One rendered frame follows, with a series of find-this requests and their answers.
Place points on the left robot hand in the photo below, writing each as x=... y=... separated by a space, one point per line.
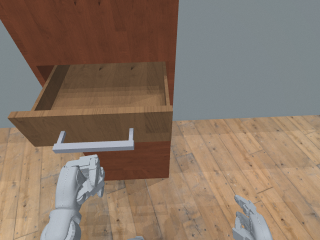
x=85 y=172

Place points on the handle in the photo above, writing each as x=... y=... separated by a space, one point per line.
x=100 y=146

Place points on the drawer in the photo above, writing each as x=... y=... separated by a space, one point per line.
x=100 y=103

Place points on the right robot hand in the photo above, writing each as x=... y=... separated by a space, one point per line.
x=255 y=227

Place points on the left robot forearm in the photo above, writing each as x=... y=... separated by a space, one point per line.
x=63 y=225

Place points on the cabinet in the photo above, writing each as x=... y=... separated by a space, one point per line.
x=76 y=32

